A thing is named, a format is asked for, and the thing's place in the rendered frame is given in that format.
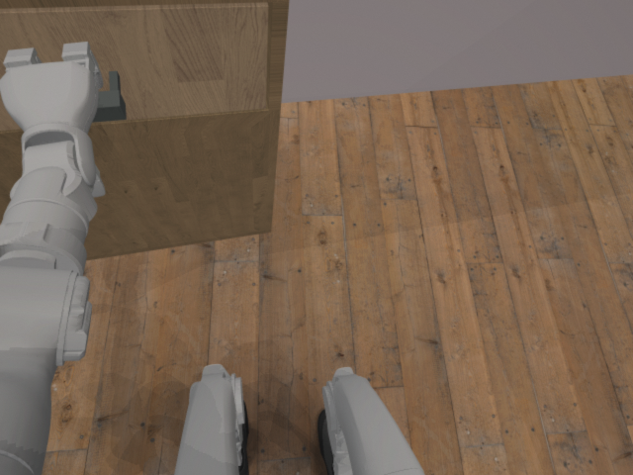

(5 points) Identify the cabinet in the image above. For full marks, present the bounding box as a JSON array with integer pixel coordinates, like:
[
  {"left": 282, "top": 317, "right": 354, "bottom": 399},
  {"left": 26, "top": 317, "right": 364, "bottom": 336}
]
[{"left": 0, "top": 0, "right": 289, "bottom": 260}]

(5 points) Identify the robot right shin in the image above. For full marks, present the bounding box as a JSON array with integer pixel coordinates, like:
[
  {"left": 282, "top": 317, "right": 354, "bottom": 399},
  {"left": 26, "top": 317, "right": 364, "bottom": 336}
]
[{"left": 327, "top": 367, "right": 371, "bottom": 475}]

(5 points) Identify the left robot forearm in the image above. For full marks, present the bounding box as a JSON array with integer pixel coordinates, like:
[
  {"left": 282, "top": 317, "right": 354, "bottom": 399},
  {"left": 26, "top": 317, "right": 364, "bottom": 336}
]
[{"left": 0, "top": 123, "right": 98, "bottom": 276}]

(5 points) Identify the robot left hand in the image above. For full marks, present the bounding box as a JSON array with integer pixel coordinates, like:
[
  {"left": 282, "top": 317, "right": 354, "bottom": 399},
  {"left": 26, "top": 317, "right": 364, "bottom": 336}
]
[{"left": 0, "top": 42, "right": 106, "bottom": 197}]

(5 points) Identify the left robot upper arm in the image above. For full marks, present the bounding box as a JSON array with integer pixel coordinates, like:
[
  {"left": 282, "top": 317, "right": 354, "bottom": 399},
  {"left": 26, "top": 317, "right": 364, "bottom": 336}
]
[{"left": 0, "top": 265, "right": 92, "bottom": 475}]

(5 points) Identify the handle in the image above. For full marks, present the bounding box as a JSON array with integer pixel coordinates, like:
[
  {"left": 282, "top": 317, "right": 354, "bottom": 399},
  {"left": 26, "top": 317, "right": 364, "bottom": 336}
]
[{"left": 92, "top": 71, "right": 127, "bottom": 123}]

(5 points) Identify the drawer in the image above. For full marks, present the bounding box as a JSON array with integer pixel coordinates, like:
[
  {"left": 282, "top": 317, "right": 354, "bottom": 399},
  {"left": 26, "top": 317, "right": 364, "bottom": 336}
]
[{"left": 0, "top": 2, "right": 268, "bottom": 131}]

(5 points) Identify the robot left thigh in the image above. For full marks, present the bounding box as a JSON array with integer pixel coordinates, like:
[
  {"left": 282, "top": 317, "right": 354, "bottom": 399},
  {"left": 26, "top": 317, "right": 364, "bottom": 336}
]
[{"left": 174, "top": 372, "right": 245, "bottom": 475}]

